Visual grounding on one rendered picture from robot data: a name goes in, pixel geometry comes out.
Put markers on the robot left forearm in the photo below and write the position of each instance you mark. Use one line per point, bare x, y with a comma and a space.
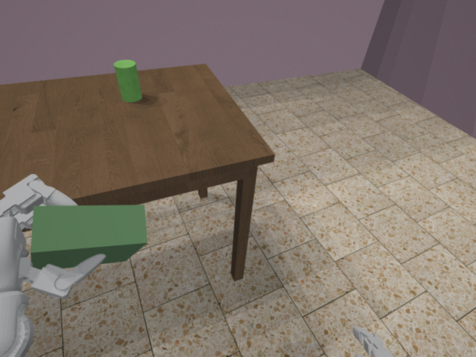
16, 328

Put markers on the right robot hand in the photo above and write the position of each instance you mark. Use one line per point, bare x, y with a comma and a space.
371, 342

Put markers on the left robot hand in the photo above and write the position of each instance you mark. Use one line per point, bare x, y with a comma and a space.
16, 213

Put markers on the sponge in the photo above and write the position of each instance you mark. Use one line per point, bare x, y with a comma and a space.
64, 236

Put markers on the table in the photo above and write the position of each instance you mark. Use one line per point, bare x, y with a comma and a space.
186, 133

